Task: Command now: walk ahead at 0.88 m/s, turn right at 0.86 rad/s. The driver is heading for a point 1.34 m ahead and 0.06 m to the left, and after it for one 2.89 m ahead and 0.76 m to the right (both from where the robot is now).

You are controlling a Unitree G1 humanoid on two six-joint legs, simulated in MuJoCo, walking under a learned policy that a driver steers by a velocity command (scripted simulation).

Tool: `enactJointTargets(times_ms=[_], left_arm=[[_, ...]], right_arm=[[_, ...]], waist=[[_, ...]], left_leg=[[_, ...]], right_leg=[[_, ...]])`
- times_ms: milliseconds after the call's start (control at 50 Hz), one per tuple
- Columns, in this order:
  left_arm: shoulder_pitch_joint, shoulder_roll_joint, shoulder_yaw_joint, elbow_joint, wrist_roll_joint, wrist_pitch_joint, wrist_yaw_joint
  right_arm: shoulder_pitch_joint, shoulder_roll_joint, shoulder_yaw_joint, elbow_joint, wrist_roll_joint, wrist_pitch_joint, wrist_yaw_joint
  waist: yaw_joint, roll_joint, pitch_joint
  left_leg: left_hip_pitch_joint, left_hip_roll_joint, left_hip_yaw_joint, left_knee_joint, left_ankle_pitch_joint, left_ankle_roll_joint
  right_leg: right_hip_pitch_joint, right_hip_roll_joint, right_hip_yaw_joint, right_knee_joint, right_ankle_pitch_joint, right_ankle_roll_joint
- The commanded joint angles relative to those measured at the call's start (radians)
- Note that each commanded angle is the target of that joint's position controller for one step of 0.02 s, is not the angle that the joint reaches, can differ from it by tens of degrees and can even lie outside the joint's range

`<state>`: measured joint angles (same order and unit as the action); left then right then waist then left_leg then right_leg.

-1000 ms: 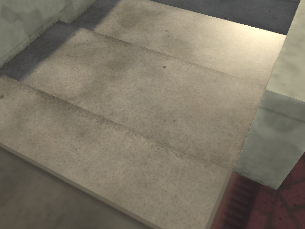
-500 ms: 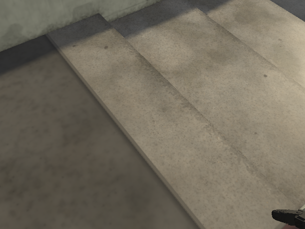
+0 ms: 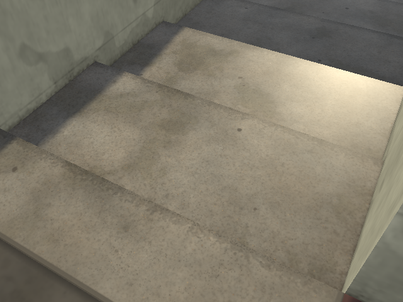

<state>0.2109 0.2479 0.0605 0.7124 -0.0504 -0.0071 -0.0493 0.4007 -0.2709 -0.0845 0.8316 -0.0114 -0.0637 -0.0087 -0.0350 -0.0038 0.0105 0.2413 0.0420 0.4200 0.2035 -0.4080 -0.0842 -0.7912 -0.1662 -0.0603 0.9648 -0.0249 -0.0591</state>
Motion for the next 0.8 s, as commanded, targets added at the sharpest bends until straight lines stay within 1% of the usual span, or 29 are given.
enactJointTargets(times_ms=[20,60,80,100,120,140,160,180,200,240,280,320,400,460,500,520,540,560,580,600,620,640,660,680,720,740,760,780,800], left_arm=[[-0.100,0.084,0.009,-0.101,-0.011,-0.019,-0.017],[0.091,0.172,0.050,-0.074,-0.029,0.001,-0.006],[0.261,0.255,0.092,-0.044,-0.029,0.010,0.001],[0.443,0.328,0.137,0.016,-0.030,0.021,0.020],[0.362,0.402,0.138,0.026,-0.015,0.025,0.022],[0.332,0.344,0.095,-0.037,0.025,-0.026,-0.002],[0.332,0.230,0.073,-0.032,0.030,-0.057,-0.011],[0.320,0.203,0.064,-0.013,0.039,-0.079,-0.012],[0.236,0.133,0.037,-0.027,0.046,-0.089,-0.009],[0.114,0.100,0.014,-0.059,0.073,-0.097,0.009],[0.132,0.111,0.010,-0.038,0.065,-0.107,0.024],[0.175,0.117,0.009,-0.018,0.064,-0.123,0.036],[0.239,0.112,-0.003,0.017,0.069,-0.132,0.068],[0.269,0.135,-0.001,0.048,0.060,-0.137,0.084],[0.234,0.196,0.014,0.055,0.072,-0.126,0.098],[0.153,0.235,0.026,0.021,0.096,-0.117,0.101],[0.087,0.256,0.039,-0.002,0.089,-0.100,0.113],[-0.029,0.261,0.044,-0.019,0.067,-0.091,0.120],[-0.205,0.277,0.051,-0.080,0.058,-0.098,0.111],[-0.216,0.067,0.002,-0.112,0.039,-0.139,0.072],[-0.002,-0.038,-0.041,-0.177,-0.012,-0.178,0.052],[-0.023,0.068,-0.035,-0.195,-0.020,-0.197,0.044],[-0.078,0.097,-0.025,-0.212,-0.019,-0.202,0.034],[-0.050,0.100,-0.020,-0.190,-0.007,-0.181,0.042],[-0.044,0.121,-0.014,-0.181,0.028,-0.138,0.056],[-0.068,0.126,-0.010,-0.197,0.048,-0.134,0.060],[-0.116,0.142,-0.007,-0.201,0.089,-0.133,0.051],[-0.114,0.108,-0.016,-0.207,0.108,-0.133,0.039],[-0.109,0.079,-0.029,-0.209,0.107,-0.130,0.022]], right_arm=[[-0.107,-0.212,-0.048,-0.082,0.014,0.006,0.009],[-0.148,-0.277,-0.061,-0.093,0.043,0.020,0.019],[-0.167,-0.292,-0.061,-0.105,0.054,0.015,0.024],[-0.185,-0.232,-0.039,-0.112,0.049,0.001,0.023],[-0.141,-0.013,0.018,-0.163,0.018,-0.038,0.023],[-0.148,-0.032,0.034,-0.266,0.047,-0.095,0.011],[-0.294,-0.141,0.017,-0.277,0.086,-0.120,0.000],[-0.272,-0.129,0.018,-0.259,0.102,-0.120,-0.001],[-0.261,-0.117,0.025,-0.227,0.074,-0.105,-0.006],[-0.162,-0.106,0.021,-0.179,0.059,-0.060,0.015],[-0.155,-0.092,0.023,-0.161,0.055,-0.018,0.023],[-0.248,-0.071,0.036,-0.188,0.043,0.002,0.024],[-0.345,-0.070,0.037,-0.207,0.044,-0.016,0.043],[-0.441,-0.060,0.036,-0.232,0.049,-0.052,0.089],[-0.328,-0.073,0.017,-0.209,0.055,-0.062,0.109],[-0.169,-0.128,-0.009,-0.162,0.063,-0.065,0.101],[-0.036,-0.162,-0.026,-0.130,0.070,-0.050,0.087],[0.188,-0.204,-0.051,-0.090,0.082,-0.025,0.070],[0.495,-0.281,-0.072,0.000,0.053,0.006,0.043],[0.523,-0.187,-0.043,0.053,0.033,0.017,0.038],[0.289,-0.143,0.001,-0.024,0.003,-0.027,0.051],[0.227,-0.106,-0.001,-0.103,0.017,-0.037,0.056],[0.122,-0.108,-0.005,-0.135,0.012,-0.042,0.055],[-0.021,-0.129,-0.009,-0.177,0.002,-0.056,0.054],[-0.133,-0.125,0.001,-0.236,0.006,-0.055,0.023],[-0.135,-0.144,-0.004,-0.242,-0.009,-0.052,0.007],[-0.109,-0.138,-0.008,-0.208,0.017,-0.048,-0.019],[-0.096,-0.119,-0.002,-0.182,0.045,-0.031,-0.046],[-0.094,-0.126,-0.004,-0.173,0.055,-0.019,-0.061]], waist=[[0.045,0.073,0.178],[0.167,0.152,0.040],[0.260,0.157,-0.073],[0.344,0.059,-0.127],[0.171,-0.362,-0.041],[0.112,-0.306,-0.280],[0.169,-0.097,-0.193],[0.113,-0.009,-0.096],[0.079,0.069,-0.055],[0.007,0.021,-0.002],[0.004,0.012,0.041],[0.051,-0.006,0.104],[0.107,-0.019,0.127],[0.133,-0.012,0.137],[0.063,-0.086,0.057],[-0.020,-0.111,-0.034],[-0.101,-0.159,-0.090],[-0.242,-0.196,-0.120],[-0.414,-0.070,-0.148],[-0.352,0.403,-0.027],[-0.084,0.463,-0.114],[-0.083,0.216,-0.187],[0.001,-0.068,-0.073],[0.091,-0.166,0.012],[0.126,-0.193,0.085],[0.124,-0.200,0.082],[0.098,-0.151,0.077],[0.093,-0.066,0.035],[0.074,-0.018,-0.007]], left_leg=[[-0.132,0.268,-0.021,-0.027,0.748,0.181],[-0.128,0.273,-0.018,0.269,1.280,0.181],[-0.231,0.260,-0.050,0.512,1.311,0.172],[-0.481,0.189,-0.082,0.871,0.986,0.120],[-0.858,-0.046,-0.195,1.346,-0.146,0.056],[-1.052,-0.125,-0.517,1.481,-0.206,0.057],[-1.073,-0.054,-0.566,1.387,-0.064,0.104],[-1.083,-0.010,-0.541,1.308,0.005,0.133],[-1.027,0.057,-0.547,1.247,0.063,0.151],[-0.916,0.121,-0.560,1.187,0.180,0.155],[-0.929,0.144,-0.542,1.116,0.247,0.140],[-0.987,0.122,-0.532,0.994,0.370,0.120],[-1.027,0.036,-0.466,0.680,0.623,0.105],[-0.887,-0.012,-0.365,0.436,0.796,0.124],[-0.754,-0.085,-0.323,0.458,0.793,0.155],[-0.602,-0.144,-0.248,0.554,0.753,0.162],[-0.470,-0.185,-0.211,0.656,0.610,0.179],[-0.334,-0.124,-0.328,0.670,0.605,0.233],[-0.042,-0.131,-0.345,0.625,0.431,0.290],[0.092,-0.083,-0.447,0.525,0.442,0.391],[0.110,0.060,-0.994,0.366,0.024,0.522],[0.030,0.138,-1.222,0.191,-0.120,0.557],[-0.229,0.157,-1.324,0.058,-0.244,0.513],[-0.479,0.169,-1.341,0.061,-0.244,0.516],[-0.773,0.112,-1.220,0.103,-0.067,0.481],[-0.842,0.036,-1.097,0.141,0.033,0.452],[-0.922,-0.041,-0.974,0.198,0.070,0.429],[-0.994,-0.097,-0.876,0.230,0.041,0.399],[-1.040,-0.140,-0.798,0.262,0.008,0.358]], right_leg=[[0.069,0.051,-0.121,-0.097,-0.088,-0.065],[0.360,0.161,-0.187,-0.077,-0.210,-0.110],[0.650,0.223,-0.177,-0.113,-0.243,-0.145],[0.983,0.257,-0.074,-0.211,-0.222,-0.183],[1.073,0.103,0.375,-0.365,-0.294,-0.298],[1.165,-0.087,0.965,-0.661,-0.705,-0.443],[1.087,-0.118,0.932,-0.780,-0.675,-0.339],[0.964,-0.136,0.866,-0.774,-0.661,-0.315],[0.834,-0.107,0.741,-0.736,-0.610,-0.277],[0.601,-0.037,0.536,-0.700,-0.500,-0.231],[0.515,-0.012,0.364,-0.747,-0.373,-0.191],[0.484,0.028,0.199,-0.794,-0.220,-0.144],[0.621,0.070,-0.006,-0.811,0.103,-0.011],[0.662,0.073,-0.086,-0.861,0.196,0.049],[0.772,0.038,-0.121,-0.777,0.568,0.078],[0.781,0.045,-0.145,-0.656,0.861,0.085],[0.763,0.021,-0.152,-0.476,1.189,0.082],[0.718,-0.008,-0.146,-0.207,1.256,0.115],[0.465,0.044,-0.104,0.333,1.073,0.097],[0.032,0.293,-0.078,0.951,-0.391,0.133],[-0.241,0.270,0.211,0.976,-0.633,0.094],[-0.156,0.238,0.300,0.811,-0.556,0.059],[-0.068,0.210,0.301,0.590,-0.427,0.010],[0.029,0.168,0.302,0.462,-0.371,-0.001],[0.153,0.117,0.305,0.270,-0.406,0.040],[0.206,0.115,0.273,0.142,-0.265,0.050],[0.290,0.115,0.258,0.005,-0.040,0.060],[0.428,0.127,0.234,-0.142,0.172,0.066],[0.565,0.166,0.195,-0.226,0.333,0.069]])
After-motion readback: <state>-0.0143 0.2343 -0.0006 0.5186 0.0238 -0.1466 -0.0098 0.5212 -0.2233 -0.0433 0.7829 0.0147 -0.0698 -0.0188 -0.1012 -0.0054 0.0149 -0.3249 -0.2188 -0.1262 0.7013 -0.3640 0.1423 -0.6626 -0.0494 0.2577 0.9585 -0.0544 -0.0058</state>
